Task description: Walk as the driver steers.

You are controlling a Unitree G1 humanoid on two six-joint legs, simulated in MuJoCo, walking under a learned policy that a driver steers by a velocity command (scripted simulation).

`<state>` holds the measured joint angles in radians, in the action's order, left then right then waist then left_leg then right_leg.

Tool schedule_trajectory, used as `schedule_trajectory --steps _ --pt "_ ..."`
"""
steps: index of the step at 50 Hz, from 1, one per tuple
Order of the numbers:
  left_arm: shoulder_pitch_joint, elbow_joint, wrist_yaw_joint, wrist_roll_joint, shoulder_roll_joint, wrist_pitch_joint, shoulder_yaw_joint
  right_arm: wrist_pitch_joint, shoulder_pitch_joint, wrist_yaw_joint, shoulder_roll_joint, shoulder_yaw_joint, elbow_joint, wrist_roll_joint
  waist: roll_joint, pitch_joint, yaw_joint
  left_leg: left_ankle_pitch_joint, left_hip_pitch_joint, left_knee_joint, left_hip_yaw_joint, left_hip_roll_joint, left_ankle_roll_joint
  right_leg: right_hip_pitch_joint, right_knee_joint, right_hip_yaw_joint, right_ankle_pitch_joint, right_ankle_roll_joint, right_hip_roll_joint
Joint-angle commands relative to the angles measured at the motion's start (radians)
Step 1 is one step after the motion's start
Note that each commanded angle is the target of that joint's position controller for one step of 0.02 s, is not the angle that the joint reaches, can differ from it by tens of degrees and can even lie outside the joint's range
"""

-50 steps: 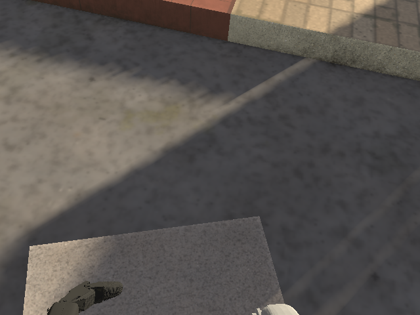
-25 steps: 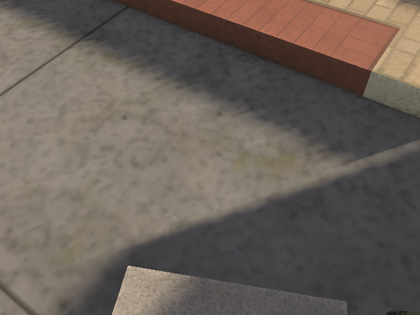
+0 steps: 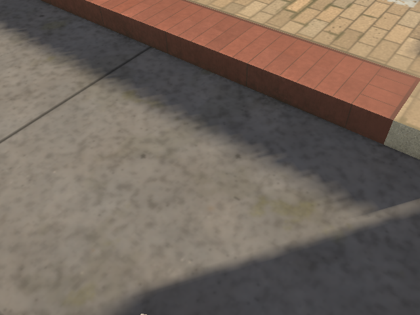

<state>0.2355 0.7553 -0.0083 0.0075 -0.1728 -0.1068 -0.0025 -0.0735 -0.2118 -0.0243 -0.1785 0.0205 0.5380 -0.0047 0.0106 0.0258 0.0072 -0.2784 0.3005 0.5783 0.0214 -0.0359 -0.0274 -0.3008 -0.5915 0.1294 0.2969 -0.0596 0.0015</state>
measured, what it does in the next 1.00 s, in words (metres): walks ahead: left foot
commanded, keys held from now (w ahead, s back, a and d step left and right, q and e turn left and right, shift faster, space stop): no key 0.56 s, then w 0.40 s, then no key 0.04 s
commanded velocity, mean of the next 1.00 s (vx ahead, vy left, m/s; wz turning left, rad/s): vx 0.12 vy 0.00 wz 0.01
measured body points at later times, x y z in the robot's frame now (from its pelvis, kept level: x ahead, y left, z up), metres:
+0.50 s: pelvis +0.04 +0.00 +0.00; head +0.05 +0.00 +0.45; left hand +0.14 +0.24 -0.12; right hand +0.12 -0.24 -0.13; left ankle +0.01 +0.10 -0.73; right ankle +0.01 -0.07 -0.73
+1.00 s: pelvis +0.14 +0.05 +0.01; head +0.13 +0.06 +0.46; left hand +0.22 +0.29 -0.13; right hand +0.11 -0.18 -0.13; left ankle +0.10 +0.09 -0.73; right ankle +0.11 -0.04 -0.63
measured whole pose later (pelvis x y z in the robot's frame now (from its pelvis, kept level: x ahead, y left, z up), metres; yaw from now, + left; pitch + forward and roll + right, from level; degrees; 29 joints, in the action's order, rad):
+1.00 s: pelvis +0.14 +0.05 +0.01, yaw +0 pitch +1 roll +0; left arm 0.33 0.85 0.08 -0.05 -0.23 -0.12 -0.05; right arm -0.14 -0.53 0.08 -0.16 -0.02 0.90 0.03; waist -0.03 0.04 0.03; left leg -0.32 0.17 0.48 0.18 -0.04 -0.10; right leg -0.56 -1.25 0.12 0.37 -0.06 -0.04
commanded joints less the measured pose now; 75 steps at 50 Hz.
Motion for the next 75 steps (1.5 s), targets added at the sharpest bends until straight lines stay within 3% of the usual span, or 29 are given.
schedule_trajectory --steps 1,5,16,28,31,33,36,39,41,42,43,44,45,46,49,51,53,56,59,61,62,63,64,65,66,67,69,72,75 --pt "-0.023 -0.066 0.011 -0.025 -0.132 -0.014 -0.029 -0.031 -0.044 0.005 -0.085 -0.042 -0.017 0.025 -0.126 -0.058 0.009 0.083 0.039 -0.092 -0.087 0.085 -0.027 0.038 0.218 -0.195 -0.059 0.062 -0.129" --pt "0.027 -0.068 0.004 -0.023 -0.116 0.002 -0.026 -0.013 -0.054 0.006 -0.076 -0.048 0.027 0.008 -0.043 0.039 -0.017 0.129 0.036 -0.082 -0.076 0.094 -0.003 0.187 0.155 -0.165 -0.324 0.014 -0.137" --pt "0.056 -0.061 0.002 -0.024 -0.111 0.032 -0.043 0.030 -0.137 0.019 -0.089 -0.078 0.115 0.017 -0.014 0.017 -0.013 0.189 0.009 -0.030 -0.055 0.108 0.006 0.180 0.108 -0.128 -0.399 0.007 -0.126" --pt "0.075 -0.028 0.001 -0.028 -0.111 0.031 -0.055 0.028 -0.166 0.019 -0.094 -0.092 0.162 0.012 0.005 -0.035 -0.005 0.200 -0.026 -0.077 -0.082 0.131 0.002 0.128 0.120 -0.126 -0.252 0.021 -0.111" --pt "0.112 0.004 0.030 -0.065 -0.148 0.017 -0.067 0.015 -0.194 0.049 -0.120 -0.101 0.196 0.049 -0.017 -0.068 -0.015 -0.192 0.042 -0.047 -0.038 0.064 -0.034 0.108 0.159 -0.166 0.209 -0.011 -0.106" --pt "0.173 0.022 0.064 -0.059 -0.173 0.005 -0.078 0.002 -0.161 0.086 -0.103 -0.099 0.195 0.061 -0.066 -0.140 -0.045 -0.283 0.220 0.073 0.048 0.018 -0.054 0.143 0.249 -0.330 0.451 -0.068 -0.204" --pt "0.267 0.055 0.120 -0.054 -0.201 0.012 -0.092 -0.003 -0.086 0.114 -0.055 -0.075 0.199 0.078 -0.107 -0.203 -0.091 -0.330 0.356 0.234 0.133 0.037 -0.064 0.162 0.351 -0.502 0.457 -0.152 -0.323" --pt "0.224 0.054 0.128 -0.054 -0.186 -0.001 -0.088 -0.004 -0.127 0.121 -0.044 -0.058 0.225 0.067 -0.098 -0.186 -0.033 -0.266 0.282 0.227 0.133 0.073 -0.074 0.086 0.351 -0.439 0.402 -0.140 -0.294" --pt "0.104 0.010 0.108 -0.049 -0.172 -0.024 -0.082 -0.001 -0.285 0.124 -0.037 -0.059 0.295 0.050 -0.075 -0.153 0.062 -0.070 -0.070 0.054 0.166 0.036 -0.076 -0.136 0.248 -0.255 0.343 -0.080 -0.199" --pt "0.027 -0.021 0.095 -0.035 -0.156 -0.039 -0.074 -0.001 -0.409 0.115 -0.067 -0.073 0.339 0.043 -0.039 -0.118 0.127 -0.024 -0.326 -0.021 0.144 0.035 -0.062 -0.302 0.115 -0.148 0.278 -0.044 -0.129" --pt "-0.043 -0.057 0.092 -0.045 -0.115 -0.051 -0.059 -0.013 -0.523 0.094 -0.145 -0.096 0.361 0.027 0.142 -0.038 0.176 -0.258 -0.502 -0.198 -0.130 0.239 -0.032 -0.447 -0.241 0.041 0.273 -0.029 0.026" --pt "-0.027 -0.069 0.104 -0.114 -0.165 -0.043 -0.081 -0.026 -0.601 0.100 -0.192 -0.097 0.345 0.052 0.234 0.002 0.185 -0.668 -0.544 -0.487 -0.712 0.490 -0.050 -0.637 -0.530 0.081 0.393 -0.033 0.119" --pt "0.007 -0.045 0.105 -0.109 -0.182 -0.037 -0.086 -0.037 -0.485 0.105 -0.172 -0.078 0.326 0.045 0.176 -0.076 0.132 -0.573 -0.471 -0.474 -0.687 0.442 -0.077 -0.695 -0.700 0.000 0.324 -0.025 0.005" --pt "0.027 -0.025 0.096 -0.080 -0.169 -0.043 -0.078 -0.061 -0.413 0.113 -0.156 -0.073 0.305 0.031 0.093 -0.133 0.075 -0.383 -0.347 -0.435 -0.562 0.410 -0.092 -0.665 -0.762 -0.021 0.221 -0.018 -0.046" --pt "0.101 0.051 0.080 -0.047 -0.020 -0.020 -0.019 -0.101 -0.282 0.094 -0.033 -0.046 0.299 0.041 -0.022 -0.159 -0.025 0.119 -0.194 -0.402 -0.206 0.265 -0.073 -0.550 -0.696 -0.057 0.006 0.001 -0.094" --pt "0.065 0.019 0.068 -0.040 -0.045 -0.016 -0.019 -0.094 -0.319 0.084 -0.008 -0.025 0.317 0.044 0.044 -0.118 -0.039 0.584 -0.164 -0.358 -0.029 0.204 -0.057 -0.450 -0.538 -0.010 -0.036 0.044 -0.065" --pt "-0.058 -0.034 0.062 -0.049 -0.026 -0.018 -0.007 -0.091 -0.353 0.085 -0.050 -0.023 0.326 0.037 0.055 -0.093 -0.024 0.729 -0.125 -0.350 0.073 0.147 -0.023 -0.317 -0.261 0.059 -0.125 0.069 -0.003" --pt "-0.090 -0.042 0.052 -0.020 0.006 -0.006 0.019 -0.082 -0.413 0.066 -0.081 -0.028 0.345 0.025 0.153 -0.028 0.010 0.978 -0.128 -0.307 0.127 0.119 0.030 -0.084 -0.123 0.109 -0.266 0.038 0.093" --pt "-0.023 0.004 0.056 0.008 -0.052 -0.013 0.007 -0.061 -0.320 0.032 -0.068 -0.030 0.333 0.041 0.111 -0.087 -0.040 0.948 -0.159 -0.236 0.082 0.175 0.020 -0.061 -0.032 0.017 -0.265 -0.047 0.037" --pt "0.122 0.074 0.065 0.009 -0.082 -0.011 -0.007 -0.045 -0.254 0.012 -0.084 -0.038 0.309 0.040 0.043 -0.055 -0.096 0.866 -0.215 -0.106 0.074 0.159 0.036 0.024 0.095 -0.015 -0.295 -0.070 0.012" --pt "0.135 0.084 0.063 -0.002 -0.118 -0.008 -0.017 -0.034 -0.247 0.005 -0.090 -0.041 0.291 0.017 -0.006 0.017 -0.086 0.599 -0.220 0.002 0.088 0.107 0.029 0.108 0.097 -0.062 -0.473 -0.051 -0.062" --pt "0.113 0.075 0.060 -0.021 -0.146 -0.009 -0.019 -0.016 -0.328 -0.007 -0.054 -0.037 0.292 0.004 -0.126 0.137 -0.018 -0.054 -0.161 0.178 0.135 0.036 -0.005 0.239 0.072 -0.223 -0.662 -0.028 -0.228" --pt "0.007 0.016 0.073 -0.006 -0.028 -0.002 0.012 0.011 -0.493 -0.015 -0.059 -0.047 0.364 0.009 -0.228 0.172 0.010 -0.423 -0.022 0.328 0.117 -0.035 -0.019 0.273 0.191 -0.460 -0.649 -0.086 -0.349" --pt "-0.037 0.002 0.078 -0.025 0.027 0.014 0.019 0.026 -0.537 -0.031 -0.104 -0.065 0.393 0.020 -0.234 0.144 -0.021 -0.464 0.055 0.413 0.119 -0.020 -0.027 0.241 0.271 -0.488 -0.463 -0.100 -0.340" --pt "-0.019 0.024 0.081 -0.033 0.025 0.023 0.020 0.030 -0.508 -0.044 -0.113 -0.077 0.393 0.034 -0.155 0.097 -0.012 -0.430 0.084 0.432 0.101 0.010 -0.027 0.193 0.302 -0.496 -0.310 -0.065 -0.316" --pt "0.012 0.062 0.080 -0.042 -0.017 0.027 0.007 0.037 -0.476 -0.048 -0.110 -0.086 0.388 0.050 -0.067 0.050 0.005 -0.382 0.068 0.431 0.084 0.032 -0.036 0.112 0.324 -0.481 -0.220 -0.011 -0.299" --pt "-0.015 0.087 0.059 -0.030 -0.090 0.030 -0.018 0.055 -0.420 -0.027 -0.072 -0.087 0.369 0.074 -0.047 -0.006 0.043 -0.305 -0.027 0.337 0.098 0.030 -0.065 -0.036 0.389 -0.364 -0.097 0.083 -0.222" --pt "-0.077 0.079 0.028 -0.025 -0.054 0.014 -0.018 0.073 -0.404 -0.040 -0.079 -0.099 0.381 0.053 -0.100 0.037 0.054 -0.242 -0.120 0.195 0.135 0.009 -0.092 -0.030 0.442 -0.280 -0.044 0.109 -0.180" --pt "-0.071 0.101 0.013 -0.013 -0.059 0.008 -0.028 0.089 -0.396 -0.053 -0.079 -0.106 0.411 0.049 -0.089 -0.006 0.038 -0.195 -0.134 0.107 0.149 0.014 -0.087 -0.045 0.489 -0.283 0.123 0.093 -0.187"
